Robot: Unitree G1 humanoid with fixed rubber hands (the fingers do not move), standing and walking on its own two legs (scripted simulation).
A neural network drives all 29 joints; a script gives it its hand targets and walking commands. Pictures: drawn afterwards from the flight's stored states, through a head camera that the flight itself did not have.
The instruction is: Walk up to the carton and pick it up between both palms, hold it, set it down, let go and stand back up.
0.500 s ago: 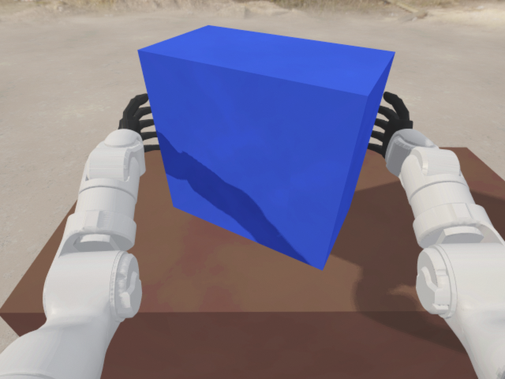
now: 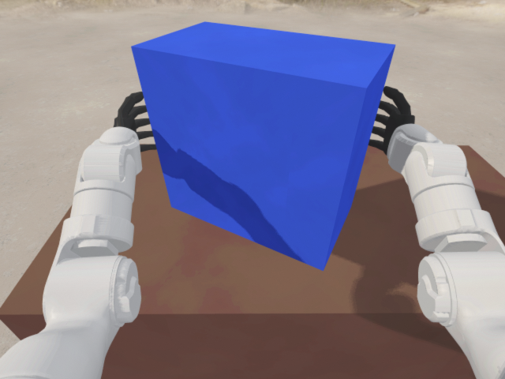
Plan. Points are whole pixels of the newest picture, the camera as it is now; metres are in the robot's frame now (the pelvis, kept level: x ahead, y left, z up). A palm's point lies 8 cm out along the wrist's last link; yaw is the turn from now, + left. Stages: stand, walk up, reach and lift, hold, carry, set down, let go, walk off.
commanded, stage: reach and lift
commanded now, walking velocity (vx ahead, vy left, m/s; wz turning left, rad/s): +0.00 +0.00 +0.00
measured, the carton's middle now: (261, 141) +0.40 +0.01 +0.24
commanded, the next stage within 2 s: hold in 0.40 s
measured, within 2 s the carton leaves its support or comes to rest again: neither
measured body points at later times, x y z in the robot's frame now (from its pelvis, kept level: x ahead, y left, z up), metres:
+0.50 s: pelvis +0.00 +0.00 +0.00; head -0.08 +0.02 +0.44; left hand +0.40 +0.22 +0.26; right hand +0.40 -0.20 +0.29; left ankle +0.04 +0.14 -0.74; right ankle +0.03 -0.14 -0.74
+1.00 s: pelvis -0.01 +0.00 +0.00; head -0.10 +0.02 +0.44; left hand +0.38 +0.22 +0.28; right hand +0.38 -0.20 +0.30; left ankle +0.04 +0.14 -0.74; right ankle +0.03 -0.14 -0.74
